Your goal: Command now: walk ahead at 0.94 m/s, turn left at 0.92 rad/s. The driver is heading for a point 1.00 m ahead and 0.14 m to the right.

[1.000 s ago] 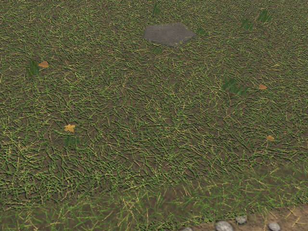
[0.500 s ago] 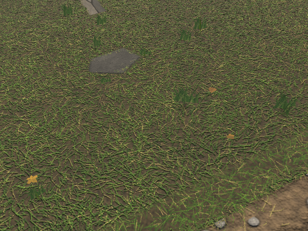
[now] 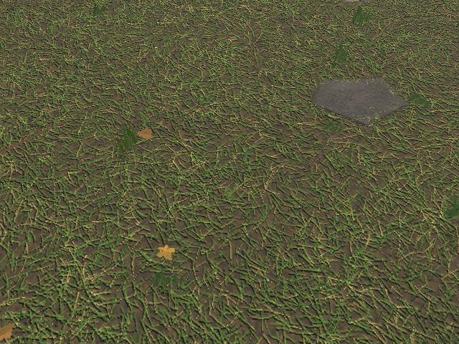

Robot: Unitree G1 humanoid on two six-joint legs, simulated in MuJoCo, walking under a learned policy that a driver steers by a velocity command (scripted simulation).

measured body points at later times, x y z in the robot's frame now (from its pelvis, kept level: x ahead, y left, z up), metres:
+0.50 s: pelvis +0.47 +0.01 +0.03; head +0.49 +0.02 +0.47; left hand +0.50 +0.30 -0.10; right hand +0.60 -0.25 -0.09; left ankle +0.28 +0.07 -0.56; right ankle +0.55 -0.04 -0.70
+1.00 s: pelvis +0.94 +0.07 +0.04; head +0.97 +0.07 +0.49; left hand +1.16 +0.32 -0.06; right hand +0.94 -0.23 -0.06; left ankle +0.94 +0.21 -0.70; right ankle +0.88 -0.02 -0.60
